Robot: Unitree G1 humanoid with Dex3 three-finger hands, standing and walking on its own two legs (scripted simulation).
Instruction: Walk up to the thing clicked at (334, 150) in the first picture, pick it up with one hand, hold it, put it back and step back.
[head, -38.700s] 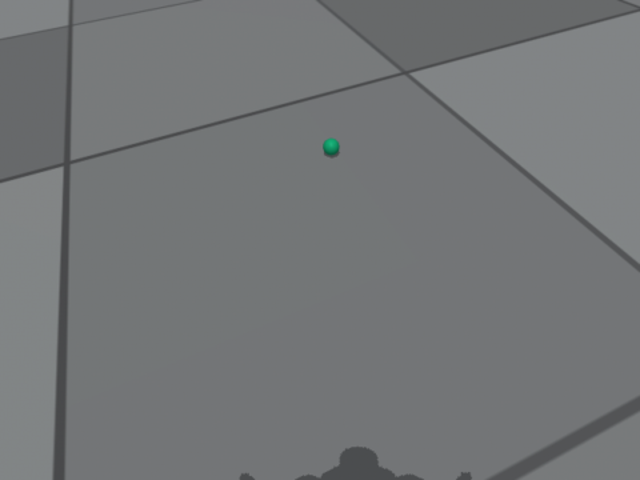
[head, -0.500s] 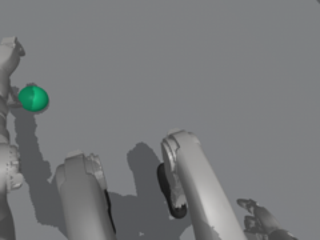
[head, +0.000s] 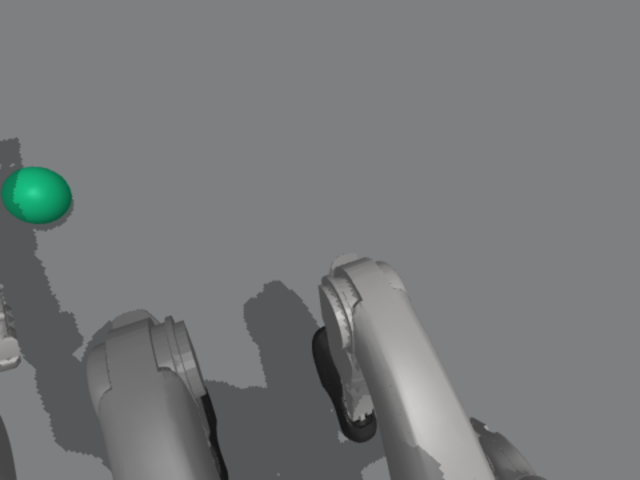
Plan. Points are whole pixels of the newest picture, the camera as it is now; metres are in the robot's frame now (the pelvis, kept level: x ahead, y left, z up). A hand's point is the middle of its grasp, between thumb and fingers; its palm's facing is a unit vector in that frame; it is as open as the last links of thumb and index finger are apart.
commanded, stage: home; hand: left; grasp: from above
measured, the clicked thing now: (37, 195) +0.51 +0.32 -0.29
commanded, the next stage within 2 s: none
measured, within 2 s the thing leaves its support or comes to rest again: neither
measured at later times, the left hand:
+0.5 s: hand out of the picture +0.33 +0.28 +0.07, palm faces -0.16 -0.74 -0.66, open 7.6 cm
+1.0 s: hand out of the picture +0.23 +0.22 +0.27, palm faces +0.25 -0.94 -0.22, open 7.4 cm
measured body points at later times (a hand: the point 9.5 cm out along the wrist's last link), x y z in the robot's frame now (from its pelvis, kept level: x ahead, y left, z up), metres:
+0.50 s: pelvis +0.00 +0.00 +0.17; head +0.16 +0.06 +0.59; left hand +0.33 +0.32 +0.11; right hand +0.19 -0.24 +0.07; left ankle +0.07 +0.13 -0.30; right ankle +0.10 -0.13 -0.30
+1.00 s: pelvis +0.06 +0.00 +0.34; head +0.11 +0.03 +0.79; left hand +0.22 +0.27 +0.28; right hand +0.25 -0.21 +0.26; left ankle +0.07 +0.13 -0.30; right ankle +0.10 -0.13 -0.30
